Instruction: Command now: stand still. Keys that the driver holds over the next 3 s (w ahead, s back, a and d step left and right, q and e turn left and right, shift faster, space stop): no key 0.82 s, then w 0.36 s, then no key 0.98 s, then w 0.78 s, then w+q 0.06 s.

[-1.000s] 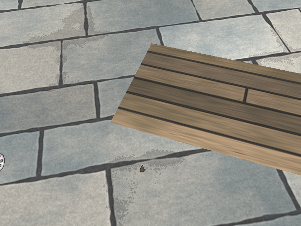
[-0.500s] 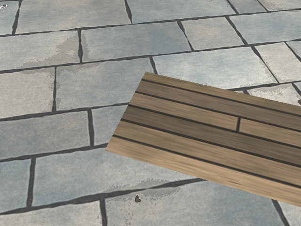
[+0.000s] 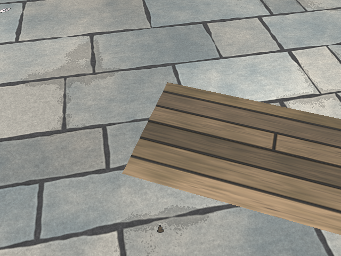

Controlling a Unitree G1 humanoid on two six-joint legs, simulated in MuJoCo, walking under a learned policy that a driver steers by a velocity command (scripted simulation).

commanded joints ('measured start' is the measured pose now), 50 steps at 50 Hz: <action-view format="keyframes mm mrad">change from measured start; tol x4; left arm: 1 -5 104 16 -21 0 -6 3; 44 93 82 1 59 -13 -4 13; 50 -22 49 -4 -27 -32 -90 -29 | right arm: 1 48 -98 -14 -17 0 -6 -4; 42 209 -46 3 9 3 -11 -8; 47 261 -166 -42 -11 33 -28 -14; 50 225 -150 -46 -35 26 -56 -4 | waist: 1 2 8 -27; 42 8 13 -14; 47 -36 176 140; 50 -21 159 178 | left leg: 1 -114 32 -27 -108 149 20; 41 -132 21 -22 -133 120 26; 44 -158 32 -64 -165 -301 81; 46 -144 152 -237 -259 -506 159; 48 -106 323 -454 -355 -502 248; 50 -44 334 -440 -332 -342 244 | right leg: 1 117 -43 43 -57 198 -41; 41 96 -36 35 -73 151 -27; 42 104 -21 19 -67 44 -28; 44 14 27 -30 -2 -291 -38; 45 -66 31 -34 37 -364 -44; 48 -269 -17 -39 295 -197 -58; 50 -334 -60 -7 300 -271 -83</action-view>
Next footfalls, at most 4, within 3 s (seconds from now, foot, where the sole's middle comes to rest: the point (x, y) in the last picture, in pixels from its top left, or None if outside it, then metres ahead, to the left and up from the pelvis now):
1.50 left None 0.37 0.08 -0.77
1.80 right None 0.31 -0.14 -0.77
2.92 right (205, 190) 0.79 -0.13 -0.77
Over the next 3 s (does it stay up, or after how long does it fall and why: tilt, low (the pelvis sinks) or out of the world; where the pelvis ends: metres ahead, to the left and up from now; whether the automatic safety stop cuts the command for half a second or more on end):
stays up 0.65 -0.04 -0.01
